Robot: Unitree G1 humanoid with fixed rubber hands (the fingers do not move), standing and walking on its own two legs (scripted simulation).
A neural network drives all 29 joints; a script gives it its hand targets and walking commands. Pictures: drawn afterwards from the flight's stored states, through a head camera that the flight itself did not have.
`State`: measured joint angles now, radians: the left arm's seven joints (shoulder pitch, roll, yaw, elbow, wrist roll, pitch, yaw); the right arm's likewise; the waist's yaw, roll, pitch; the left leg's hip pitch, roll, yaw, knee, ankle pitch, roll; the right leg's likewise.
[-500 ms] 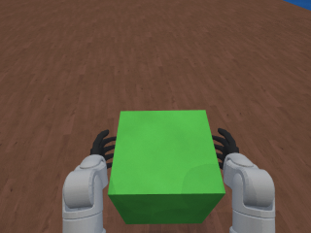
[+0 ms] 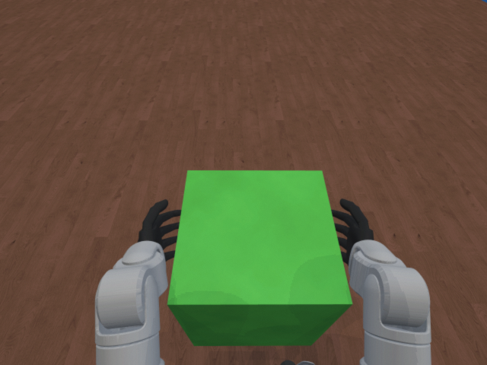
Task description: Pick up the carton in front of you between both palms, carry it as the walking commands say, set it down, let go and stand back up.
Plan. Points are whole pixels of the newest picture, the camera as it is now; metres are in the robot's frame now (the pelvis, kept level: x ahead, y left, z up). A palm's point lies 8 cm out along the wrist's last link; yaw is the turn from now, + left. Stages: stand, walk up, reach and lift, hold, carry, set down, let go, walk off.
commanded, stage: carry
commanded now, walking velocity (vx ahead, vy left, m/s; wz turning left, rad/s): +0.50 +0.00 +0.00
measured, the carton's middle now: (253, 264) +0.28 +0.00 +0.02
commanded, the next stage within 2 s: none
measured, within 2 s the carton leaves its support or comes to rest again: neither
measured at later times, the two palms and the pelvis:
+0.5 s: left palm (191, 115) +0.59 +0.14 +0.11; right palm (326, 118) +0.60 -0.16 +0.10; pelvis +0.33 -0.02 +0.01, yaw +2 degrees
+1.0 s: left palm (196, 57) +0.93 +0.17 +0.10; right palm (295, 56) +0.93 -0.13 +0.10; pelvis +0.66 +0.01 +0.01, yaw +0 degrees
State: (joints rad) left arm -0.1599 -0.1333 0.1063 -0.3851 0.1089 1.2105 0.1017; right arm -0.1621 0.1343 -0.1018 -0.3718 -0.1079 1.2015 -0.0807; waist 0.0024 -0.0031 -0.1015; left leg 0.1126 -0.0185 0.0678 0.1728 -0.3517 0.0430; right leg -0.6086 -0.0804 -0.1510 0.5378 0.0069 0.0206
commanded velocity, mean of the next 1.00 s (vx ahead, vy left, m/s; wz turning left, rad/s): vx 0.50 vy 0.00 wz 0.00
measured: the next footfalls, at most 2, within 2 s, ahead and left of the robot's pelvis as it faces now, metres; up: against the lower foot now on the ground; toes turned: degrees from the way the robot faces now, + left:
right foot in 0.06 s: +0.24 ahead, -0.11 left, +0.00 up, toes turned -9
left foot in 0.58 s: +0.58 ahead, +0.10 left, +0.00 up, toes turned +11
